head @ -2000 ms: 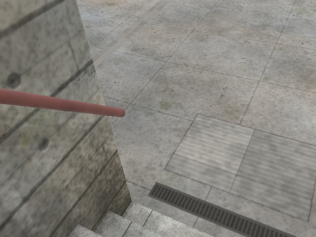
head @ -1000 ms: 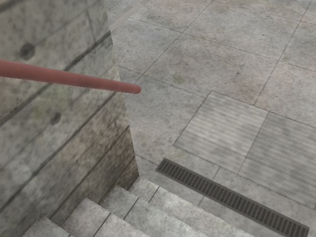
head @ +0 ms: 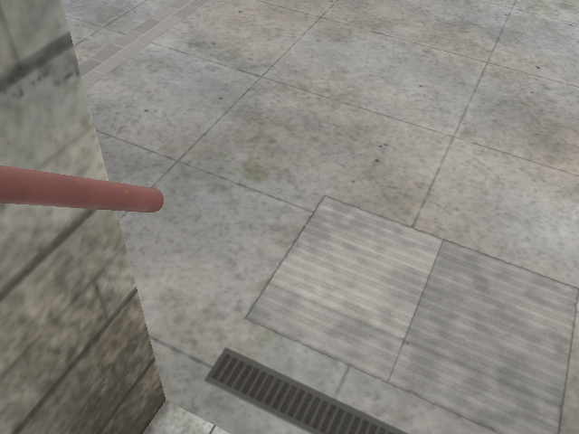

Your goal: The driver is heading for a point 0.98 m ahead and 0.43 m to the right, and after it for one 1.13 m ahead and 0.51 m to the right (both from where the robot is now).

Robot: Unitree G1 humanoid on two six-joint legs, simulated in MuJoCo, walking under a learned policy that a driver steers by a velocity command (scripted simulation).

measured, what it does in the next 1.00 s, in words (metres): goes down, turning right: right foot 0.22 m lower, then left foot 0.22 m lower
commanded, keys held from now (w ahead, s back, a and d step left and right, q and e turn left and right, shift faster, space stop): w+shift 0.04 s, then w+e+shift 0.72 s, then s+e+shift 0.24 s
